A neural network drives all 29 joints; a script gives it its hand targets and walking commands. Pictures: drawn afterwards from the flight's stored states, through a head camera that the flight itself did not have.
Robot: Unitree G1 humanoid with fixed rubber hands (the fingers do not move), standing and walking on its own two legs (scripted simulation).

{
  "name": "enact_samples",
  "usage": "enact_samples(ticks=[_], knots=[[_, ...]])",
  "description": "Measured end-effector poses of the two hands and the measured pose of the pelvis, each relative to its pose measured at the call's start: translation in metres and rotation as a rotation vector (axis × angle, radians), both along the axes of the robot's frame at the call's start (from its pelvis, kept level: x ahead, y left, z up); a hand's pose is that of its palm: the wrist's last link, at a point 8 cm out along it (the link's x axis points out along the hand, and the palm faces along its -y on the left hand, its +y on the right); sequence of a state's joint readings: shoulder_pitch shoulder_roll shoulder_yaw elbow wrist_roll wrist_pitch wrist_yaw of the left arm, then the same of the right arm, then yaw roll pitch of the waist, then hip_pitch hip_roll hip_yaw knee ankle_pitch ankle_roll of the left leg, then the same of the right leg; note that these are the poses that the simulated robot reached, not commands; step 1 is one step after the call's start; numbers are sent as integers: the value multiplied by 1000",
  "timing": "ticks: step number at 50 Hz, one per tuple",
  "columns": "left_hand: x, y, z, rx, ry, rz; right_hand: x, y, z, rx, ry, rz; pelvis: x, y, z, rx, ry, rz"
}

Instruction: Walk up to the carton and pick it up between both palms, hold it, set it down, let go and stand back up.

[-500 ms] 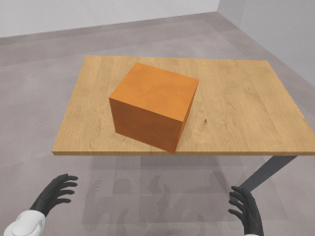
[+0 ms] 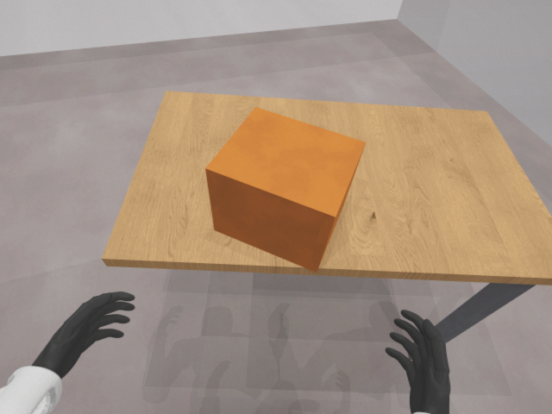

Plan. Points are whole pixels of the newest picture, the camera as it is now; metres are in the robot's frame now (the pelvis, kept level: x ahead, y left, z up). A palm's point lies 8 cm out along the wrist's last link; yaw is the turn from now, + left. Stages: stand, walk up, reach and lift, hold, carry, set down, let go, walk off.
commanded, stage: reach and lift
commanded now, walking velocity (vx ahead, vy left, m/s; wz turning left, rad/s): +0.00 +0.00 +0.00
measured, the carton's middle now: (285, 188) +0.48 +0.02 +0.01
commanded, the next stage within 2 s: none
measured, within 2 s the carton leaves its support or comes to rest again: neither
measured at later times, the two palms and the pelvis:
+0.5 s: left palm (75, 305) +0.23 +0.28 +0.05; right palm (411, 339) +0.22 -0.13 +0.06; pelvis +0.02 +0.00 +0.00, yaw +0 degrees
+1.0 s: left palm (103, 229) +0.32 +0.26 +0.09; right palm (412, 284) +0.28 -0.14 +0.08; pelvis +0.01 +0.00 +0.00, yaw +0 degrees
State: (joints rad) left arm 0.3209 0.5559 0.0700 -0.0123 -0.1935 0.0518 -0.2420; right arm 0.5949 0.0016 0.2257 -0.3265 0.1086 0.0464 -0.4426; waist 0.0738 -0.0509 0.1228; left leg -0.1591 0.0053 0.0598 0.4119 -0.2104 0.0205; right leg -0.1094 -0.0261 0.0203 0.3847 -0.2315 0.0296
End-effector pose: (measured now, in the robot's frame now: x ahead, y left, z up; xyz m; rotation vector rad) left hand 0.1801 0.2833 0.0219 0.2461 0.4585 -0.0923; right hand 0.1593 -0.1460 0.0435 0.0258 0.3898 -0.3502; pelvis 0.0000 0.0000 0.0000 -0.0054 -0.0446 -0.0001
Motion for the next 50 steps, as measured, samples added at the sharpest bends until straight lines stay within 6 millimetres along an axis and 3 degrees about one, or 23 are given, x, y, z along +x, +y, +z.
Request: enact_samples(ticks=[9, 15, 26, 38, 50], knots=[[6, 1, 4, -26, -25, -5, 5, 1, 6, -5, -9, -23, 3, 0, 0, -1, 4, 0], [16, 0, 11, -31, -42, -4, 20, 6, 7, 6, -17, -2, 8, 1, 0, -2, 11, 0], [53, -2, 27, -36, -71, 1, 60, 11, 14, 13, -52, 29, 18, 1, 0, -1, 25, -1], [80, -5, 38, -55, -95, -7, 89, 17, 25, 9, -90, 44, 19, 1, 0, -1, 27, -1], [136, -19, 68, -75, -141, -47, 118, 7, 37, 0, -91, 8, 13, 2, 0, -2, 18, -2]])
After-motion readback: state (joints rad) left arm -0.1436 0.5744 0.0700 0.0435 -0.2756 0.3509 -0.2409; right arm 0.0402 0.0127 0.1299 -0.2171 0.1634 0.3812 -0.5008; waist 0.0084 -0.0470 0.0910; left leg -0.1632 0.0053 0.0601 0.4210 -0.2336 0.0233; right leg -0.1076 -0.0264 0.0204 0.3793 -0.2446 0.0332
